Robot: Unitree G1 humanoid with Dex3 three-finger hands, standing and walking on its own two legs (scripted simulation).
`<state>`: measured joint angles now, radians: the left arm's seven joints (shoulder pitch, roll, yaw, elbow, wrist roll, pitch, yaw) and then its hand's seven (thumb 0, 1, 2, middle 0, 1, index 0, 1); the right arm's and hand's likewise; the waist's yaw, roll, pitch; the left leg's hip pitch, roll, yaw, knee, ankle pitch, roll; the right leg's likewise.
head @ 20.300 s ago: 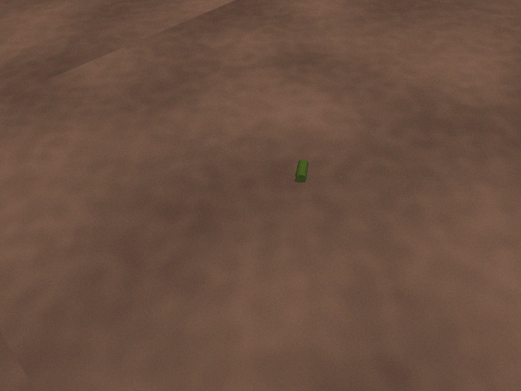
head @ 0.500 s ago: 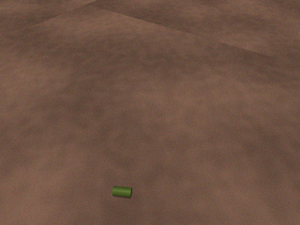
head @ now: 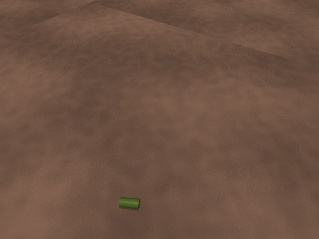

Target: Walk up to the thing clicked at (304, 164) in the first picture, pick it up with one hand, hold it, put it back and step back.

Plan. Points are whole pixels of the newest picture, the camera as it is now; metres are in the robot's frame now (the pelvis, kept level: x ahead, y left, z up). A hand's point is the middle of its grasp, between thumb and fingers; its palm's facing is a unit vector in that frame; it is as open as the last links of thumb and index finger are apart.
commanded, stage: stand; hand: left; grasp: from above
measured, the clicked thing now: (129, 202) +0.46 +0.23 -0.75
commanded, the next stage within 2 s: rise first in 0.40 s
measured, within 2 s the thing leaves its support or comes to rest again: neither
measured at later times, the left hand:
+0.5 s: hand out of the picture +0.05 +0.26 -0.16, palm faces -0.03 -0.94 -0.35, open 7.4 cm
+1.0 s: hand out of the picture +0.14 +0.26 -0.20, palm faces -0.09 -0.92 -0.39, open 13.0 cm
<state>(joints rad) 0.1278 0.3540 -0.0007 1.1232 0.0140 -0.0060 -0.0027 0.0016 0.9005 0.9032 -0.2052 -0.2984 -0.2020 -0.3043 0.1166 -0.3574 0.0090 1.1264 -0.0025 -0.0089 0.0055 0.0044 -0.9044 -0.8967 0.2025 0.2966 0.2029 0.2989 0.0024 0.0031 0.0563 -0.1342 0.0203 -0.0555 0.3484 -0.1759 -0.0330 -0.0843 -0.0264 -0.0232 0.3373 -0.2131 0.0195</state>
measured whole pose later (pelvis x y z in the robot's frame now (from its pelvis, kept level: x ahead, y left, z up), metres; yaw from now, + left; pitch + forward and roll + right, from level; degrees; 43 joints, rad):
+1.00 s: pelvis -0.01 +0.01 -0.05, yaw -2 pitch +11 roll -1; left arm 0.06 0.31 0.15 0.84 0.15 0.18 0.00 0.00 -0.31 0.94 -0.16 -0.94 -0.15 -0.95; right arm 0.24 -0.25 -0.03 0.66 0.03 -0.08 -0.01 0.01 -0.90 -0.89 0.20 0.30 0.20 0.30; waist -0.03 0.01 -0.07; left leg -0.67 0.03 -0.03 0.87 -0.40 -0.02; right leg -0.62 -0.01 0.02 0.85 -0.42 0.03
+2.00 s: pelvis -0.04 +0.01 -0.20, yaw -3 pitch +28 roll -3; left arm 0.10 0.44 0.13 0.54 0.44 0.04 0.02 -0.01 -0.46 0.88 -0.28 -0.83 -0.25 -0.86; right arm 0.11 -0.27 -0.04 0.57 0.00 -0.22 0.00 0.01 -0.96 -0.91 0.20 0.30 0.20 0.30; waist -0.03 0.00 -0.17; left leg -1.44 0.02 -0.08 1.58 -0.63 -0.03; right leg -1.38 0.00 0.00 1.56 -0.66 0.03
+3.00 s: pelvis -0.10 +0.03 -0.44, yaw -9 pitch +32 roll -9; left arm -0.81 0.81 0.15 1.30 1.29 -0.38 0.31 0.00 -0.26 0.81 -0.32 -0.69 -0.30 -0.71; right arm 0.09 -0.26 0.01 0.75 -0.13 0.01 0.12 0.00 -0.90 -0.90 0.20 0.30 0.20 0.30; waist -0.15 -0.02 -0.06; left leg -2.28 -0.02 -0.17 2.36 -0.66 -0.03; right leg -2.16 0.04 -0.03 2.29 -0.71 0.06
